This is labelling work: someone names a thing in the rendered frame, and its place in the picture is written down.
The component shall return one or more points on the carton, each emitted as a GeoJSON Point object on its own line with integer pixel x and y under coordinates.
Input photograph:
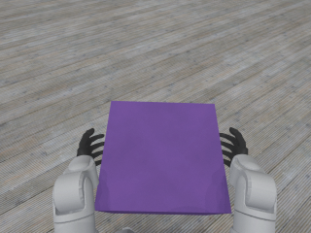
{"type": "Point", "coordinates": [162, 158]}

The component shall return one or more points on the right robot forearm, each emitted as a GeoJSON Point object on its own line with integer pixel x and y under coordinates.
{"type": "Point", "coordinates": [255, 199]}

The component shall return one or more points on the robot right hand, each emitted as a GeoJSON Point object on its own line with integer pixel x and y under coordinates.
{"type": "Point", "coordinates": [238, 147]}

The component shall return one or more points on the robot left hand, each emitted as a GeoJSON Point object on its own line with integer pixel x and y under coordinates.
{"type": "Point", "coordinates": [85, 147]}

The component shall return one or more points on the left robot forearm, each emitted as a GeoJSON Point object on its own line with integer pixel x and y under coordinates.
{"type": "Point", "coordinates": [73, 197]}

